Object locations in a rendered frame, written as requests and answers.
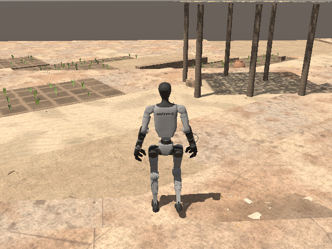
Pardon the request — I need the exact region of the humanoid robot torso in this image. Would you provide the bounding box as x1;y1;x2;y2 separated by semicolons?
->
153;103;178;156

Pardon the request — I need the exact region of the right robot forearm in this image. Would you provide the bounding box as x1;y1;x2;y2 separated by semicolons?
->
185;125;196;148

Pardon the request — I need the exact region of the left robot forearm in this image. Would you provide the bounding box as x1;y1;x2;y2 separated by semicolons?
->
135;126;146;150

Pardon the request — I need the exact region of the robot right upper arm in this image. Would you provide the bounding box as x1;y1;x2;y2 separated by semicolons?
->
176;104;190;133

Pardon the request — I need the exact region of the left robot hand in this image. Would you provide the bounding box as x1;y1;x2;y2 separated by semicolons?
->
134;148;146;161

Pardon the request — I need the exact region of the robot left upper arm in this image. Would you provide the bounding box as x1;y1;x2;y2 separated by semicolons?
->
141;105;155;134

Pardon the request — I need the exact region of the right robot hand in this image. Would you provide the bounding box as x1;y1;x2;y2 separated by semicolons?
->
185;146;198;158

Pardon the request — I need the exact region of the robot head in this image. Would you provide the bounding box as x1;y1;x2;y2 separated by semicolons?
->
157;82;174;107

